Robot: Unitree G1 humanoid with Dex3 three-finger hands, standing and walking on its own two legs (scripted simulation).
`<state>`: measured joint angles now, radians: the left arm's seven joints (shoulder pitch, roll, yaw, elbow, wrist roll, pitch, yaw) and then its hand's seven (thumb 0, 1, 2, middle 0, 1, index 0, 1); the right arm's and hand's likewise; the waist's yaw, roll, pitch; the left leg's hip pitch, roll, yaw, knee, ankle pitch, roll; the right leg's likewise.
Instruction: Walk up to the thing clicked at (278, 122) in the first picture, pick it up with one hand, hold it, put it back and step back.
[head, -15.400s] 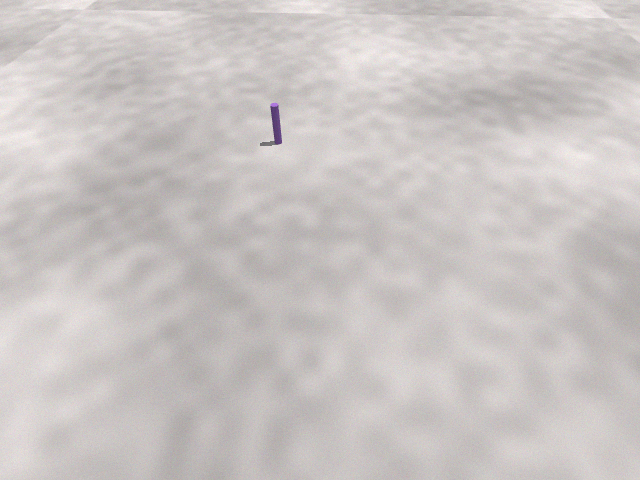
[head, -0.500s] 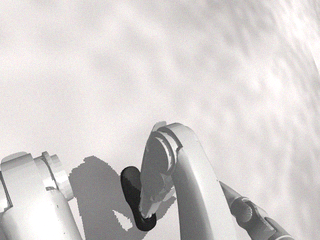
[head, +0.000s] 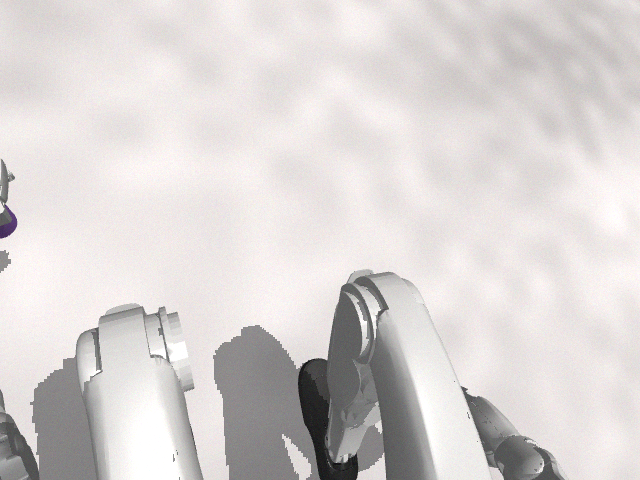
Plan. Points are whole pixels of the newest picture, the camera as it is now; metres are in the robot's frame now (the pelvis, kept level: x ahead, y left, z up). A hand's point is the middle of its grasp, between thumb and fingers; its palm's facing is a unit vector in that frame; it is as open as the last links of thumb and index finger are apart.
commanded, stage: settle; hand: left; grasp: from the side
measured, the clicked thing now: out of the picture +0.44 +0.34 -0.08
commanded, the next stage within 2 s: lift in 1.08 s
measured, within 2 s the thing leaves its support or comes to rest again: neither
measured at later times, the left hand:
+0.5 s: hand out of the picture +0.44 +0.32 +0.01, palm faces +0.30 -0.95 -0.04, open 5.0 cm
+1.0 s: hand out of the picture +0.45 +0.32 +0.04, palm faces +0.31 -0.95 -0.04, open 5.0 cm
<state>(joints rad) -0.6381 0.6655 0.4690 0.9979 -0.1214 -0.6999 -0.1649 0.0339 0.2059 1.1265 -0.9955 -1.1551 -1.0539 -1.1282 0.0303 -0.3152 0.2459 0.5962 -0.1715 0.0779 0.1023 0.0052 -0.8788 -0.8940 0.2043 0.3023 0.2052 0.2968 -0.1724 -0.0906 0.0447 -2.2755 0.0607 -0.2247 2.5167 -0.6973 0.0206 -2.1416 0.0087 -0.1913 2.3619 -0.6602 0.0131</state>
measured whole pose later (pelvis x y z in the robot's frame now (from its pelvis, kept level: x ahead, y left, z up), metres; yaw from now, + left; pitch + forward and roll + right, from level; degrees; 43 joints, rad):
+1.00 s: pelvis +0.01 -0.01 +0.06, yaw +6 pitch +32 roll -7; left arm -0.71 0.53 0.49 0.96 -0.11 -0.55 -0.22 0.03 0.19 1.14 -1.01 -1.15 -1.07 -1.11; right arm 0.12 -0.29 0.08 0.63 -0.07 0.03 0.05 0.01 -0.88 -0.89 0.20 0.30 0.20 0.30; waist -0.14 -0.02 -0.10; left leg -2.17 0.06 -0.11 2.29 -0.70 0.01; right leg -2.09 -0.01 -0.10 2.22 -0.69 -0.01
